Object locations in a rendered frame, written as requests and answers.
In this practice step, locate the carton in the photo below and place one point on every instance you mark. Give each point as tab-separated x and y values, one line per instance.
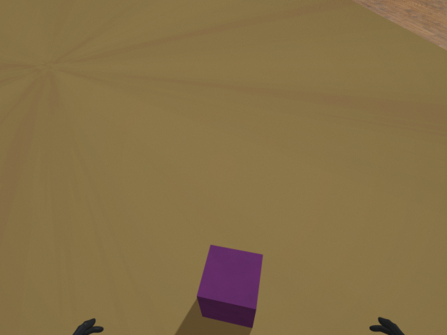
229	285

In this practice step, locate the robot right hand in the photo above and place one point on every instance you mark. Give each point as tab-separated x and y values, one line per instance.
386	327

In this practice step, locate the robot left hand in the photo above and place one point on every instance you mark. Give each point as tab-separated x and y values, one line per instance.
87	328

